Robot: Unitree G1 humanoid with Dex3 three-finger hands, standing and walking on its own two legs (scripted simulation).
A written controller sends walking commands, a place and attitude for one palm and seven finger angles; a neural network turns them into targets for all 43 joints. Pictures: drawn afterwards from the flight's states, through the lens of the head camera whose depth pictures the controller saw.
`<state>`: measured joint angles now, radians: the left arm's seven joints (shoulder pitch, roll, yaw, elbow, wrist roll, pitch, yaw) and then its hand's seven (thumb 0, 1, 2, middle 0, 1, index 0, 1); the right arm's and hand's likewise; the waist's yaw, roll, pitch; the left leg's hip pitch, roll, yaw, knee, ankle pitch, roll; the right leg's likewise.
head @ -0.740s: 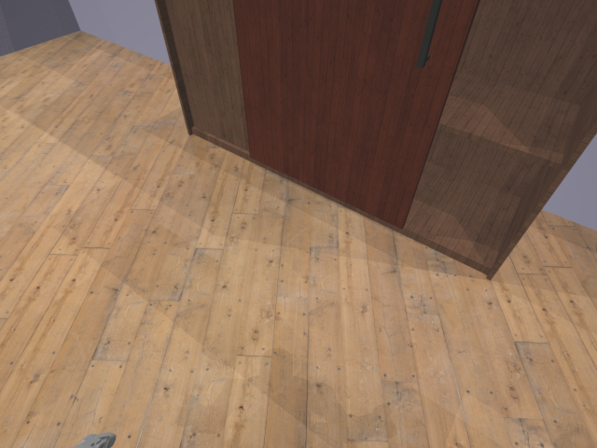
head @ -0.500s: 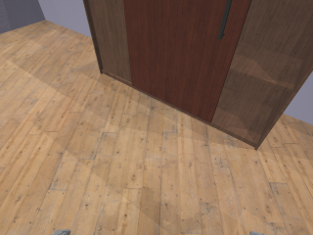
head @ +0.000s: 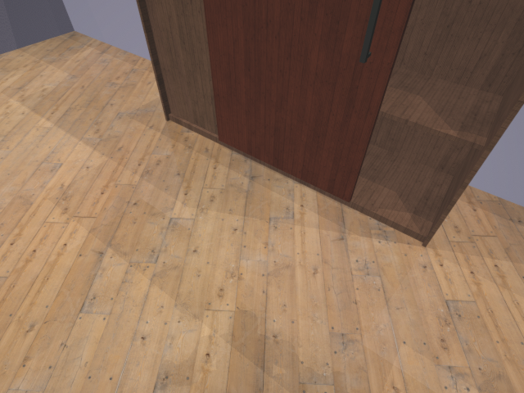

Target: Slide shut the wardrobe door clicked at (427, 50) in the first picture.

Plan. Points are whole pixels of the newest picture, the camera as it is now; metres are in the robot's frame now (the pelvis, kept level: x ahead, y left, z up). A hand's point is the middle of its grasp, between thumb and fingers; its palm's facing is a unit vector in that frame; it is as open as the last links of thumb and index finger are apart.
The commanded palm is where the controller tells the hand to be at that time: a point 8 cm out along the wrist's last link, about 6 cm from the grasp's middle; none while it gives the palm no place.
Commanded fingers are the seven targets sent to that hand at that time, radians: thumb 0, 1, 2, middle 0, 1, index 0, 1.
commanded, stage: stand and wait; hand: left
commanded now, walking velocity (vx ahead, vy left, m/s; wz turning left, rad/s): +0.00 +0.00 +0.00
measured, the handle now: (378, 7) +1.17 -0.30 +0.17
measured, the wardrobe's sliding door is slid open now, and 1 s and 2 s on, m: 0.39 0.39 0.39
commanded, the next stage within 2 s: look at it before walking up in 0.08 s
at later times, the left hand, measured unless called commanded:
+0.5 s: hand out of the picture +0.07 +0.25 -0.15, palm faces -0.02 -0.94 -0.34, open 7.4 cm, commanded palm none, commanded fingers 0.00 0.90 0.90 -0.20 -0.30 -0.20 -0.30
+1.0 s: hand out of the picture +0.06 +0.23 -0.17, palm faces +0.03 -0.96 -0.27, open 7.4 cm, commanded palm none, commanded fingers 0.00 0.90 0.90 -0.20 -0.30 -0.20 -0.30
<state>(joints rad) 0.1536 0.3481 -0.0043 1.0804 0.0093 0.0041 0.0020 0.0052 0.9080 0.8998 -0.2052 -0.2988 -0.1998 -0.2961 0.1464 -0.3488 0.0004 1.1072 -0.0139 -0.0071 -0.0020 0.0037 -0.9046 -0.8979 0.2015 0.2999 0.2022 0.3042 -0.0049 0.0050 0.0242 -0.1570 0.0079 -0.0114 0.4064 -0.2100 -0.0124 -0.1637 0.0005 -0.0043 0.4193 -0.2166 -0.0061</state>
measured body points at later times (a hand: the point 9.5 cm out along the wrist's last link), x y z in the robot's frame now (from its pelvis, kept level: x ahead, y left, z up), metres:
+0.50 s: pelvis +0.00 +0.00 +0.00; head +0.00 +0.00 +0.45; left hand +0.07 +0.30 -0.13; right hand +0.07 -0.30 -0.13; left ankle +0.01 +0.13 -0.74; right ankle +0.01 -0.11 -0.74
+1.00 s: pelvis +0.03 +0.01 +0.00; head +0.01 +0.01 +0.45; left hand +0.06 +0.28 -0.15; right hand +0.07 -0.27 -0.15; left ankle +0.01 +0.12 -0.74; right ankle +0.01 -0.11 -0.74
